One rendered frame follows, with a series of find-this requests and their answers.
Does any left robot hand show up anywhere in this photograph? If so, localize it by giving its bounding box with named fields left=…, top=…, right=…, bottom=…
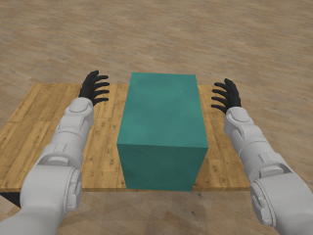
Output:
left=78, top=70, right=110, bottom=107

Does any robot left upper arm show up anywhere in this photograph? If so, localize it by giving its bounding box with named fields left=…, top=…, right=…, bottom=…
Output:
left=0, top=164, right=82, bottom=235

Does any table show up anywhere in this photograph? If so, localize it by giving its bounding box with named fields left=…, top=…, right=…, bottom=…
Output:
left=0, top=83, right=250, bottom=208

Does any carton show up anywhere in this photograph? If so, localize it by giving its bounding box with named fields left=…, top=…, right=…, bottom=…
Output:
left=116, top=72, right=208, bottom=192

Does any robot right upper arm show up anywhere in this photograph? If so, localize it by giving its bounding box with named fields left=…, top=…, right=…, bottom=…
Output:
left=249, top=172, right=313, bottom=235

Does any right robot forearm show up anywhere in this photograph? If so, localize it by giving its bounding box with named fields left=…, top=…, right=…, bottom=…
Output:
left=223, top=107, right=313, bottom=201

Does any right robot hand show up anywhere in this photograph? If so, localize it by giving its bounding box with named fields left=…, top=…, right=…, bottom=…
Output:
left=210, top=78, right=242, bottom=116

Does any left robot forearm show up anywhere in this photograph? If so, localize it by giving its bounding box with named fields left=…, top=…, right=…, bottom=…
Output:
left=20, top=97, right=94, bottom=207

